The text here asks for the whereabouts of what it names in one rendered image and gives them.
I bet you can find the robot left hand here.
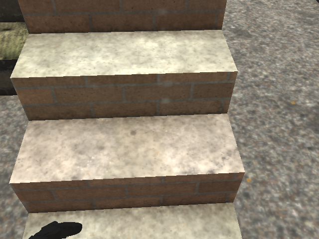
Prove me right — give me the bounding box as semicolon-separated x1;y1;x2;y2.
29;221;83;239

